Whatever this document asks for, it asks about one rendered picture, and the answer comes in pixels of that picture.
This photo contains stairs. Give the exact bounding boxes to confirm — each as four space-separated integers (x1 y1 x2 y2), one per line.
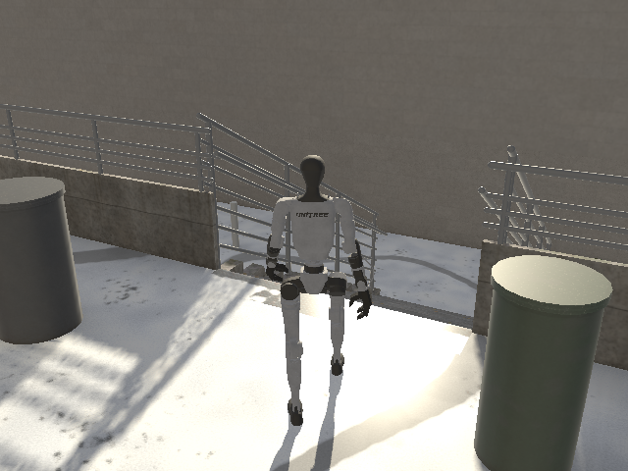
243 273 474 330

